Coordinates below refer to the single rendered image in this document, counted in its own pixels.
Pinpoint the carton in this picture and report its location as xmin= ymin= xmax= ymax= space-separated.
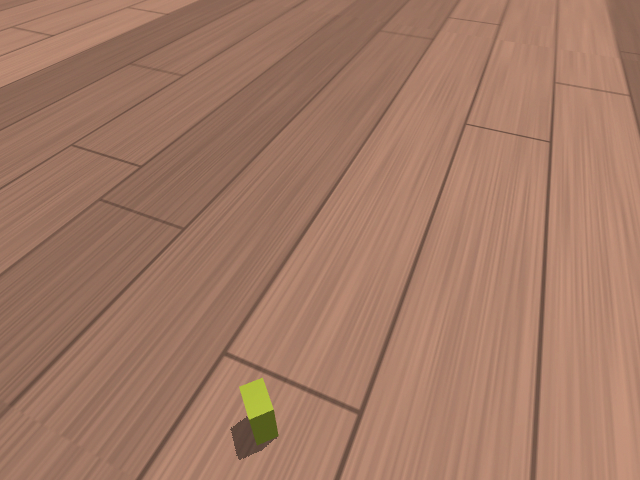
xmin=239 ymin=378 xmax=279 ymax=445

